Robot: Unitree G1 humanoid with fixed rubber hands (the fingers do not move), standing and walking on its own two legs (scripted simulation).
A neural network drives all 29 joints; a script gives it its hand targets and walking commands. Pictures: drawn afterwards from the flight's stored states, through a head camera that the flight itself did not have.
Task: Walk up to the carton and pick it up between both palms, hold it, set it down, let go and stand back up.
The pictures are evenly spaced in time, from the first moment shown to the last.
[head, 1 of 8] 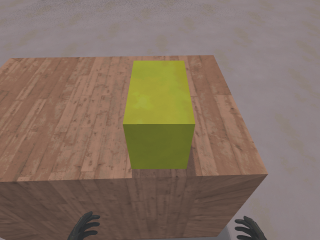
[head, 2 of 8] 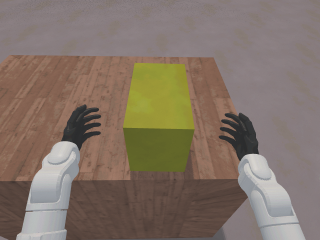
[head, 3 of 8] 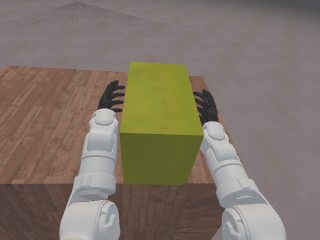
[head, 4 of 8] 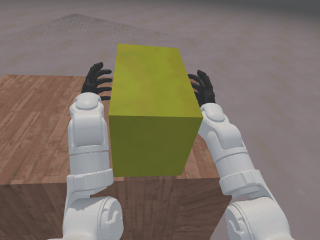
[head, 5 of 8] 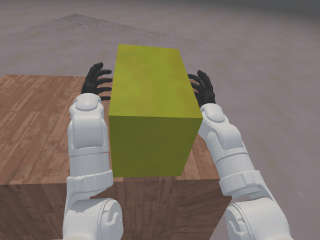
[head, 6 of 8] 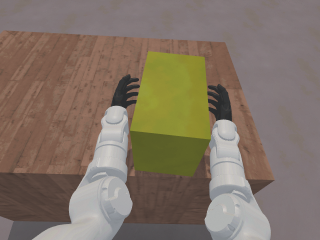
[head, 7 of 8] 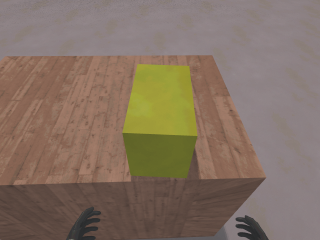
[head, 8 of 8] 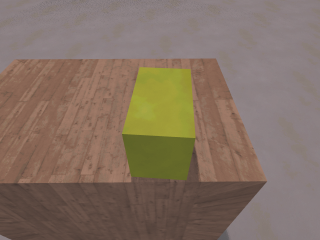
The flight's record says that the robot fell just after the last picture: no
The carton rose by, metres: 0.17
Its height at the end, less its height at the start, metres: +0.00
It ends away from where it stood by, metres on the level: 0.02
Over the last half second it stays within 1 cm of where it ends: yes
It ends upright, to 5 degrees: yes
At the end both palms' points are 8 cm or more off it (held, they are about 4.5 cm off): yes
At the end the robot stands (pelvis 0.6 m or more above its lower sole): yes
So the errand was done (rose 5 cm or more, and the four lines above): yes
